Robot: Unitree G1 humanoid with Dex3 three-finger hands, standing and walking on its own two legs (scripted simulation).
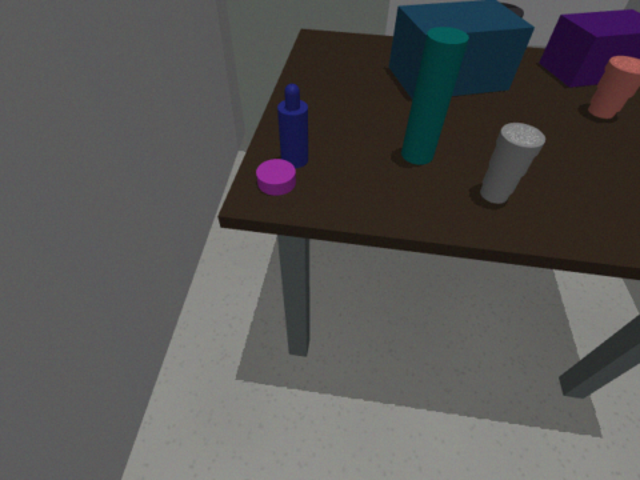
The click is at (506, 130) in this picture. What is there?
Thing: tapered cup
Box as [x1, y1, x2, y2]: [480, 123, 545, 203]
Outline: 536,128 522,123 509,123 502,127 496,140 497,144 489,161 489,167 482,181 483,184 480,193 485,199 496,203 503,202 513,191 520,177 525,173 533,157 538,153 545,139 543,134
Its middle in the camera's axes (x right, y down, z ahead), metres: +0.35 -0.14 +0.72
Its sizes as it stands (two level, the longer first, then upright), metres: 0.073 0.073 0.139
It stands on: a support 0.73 m high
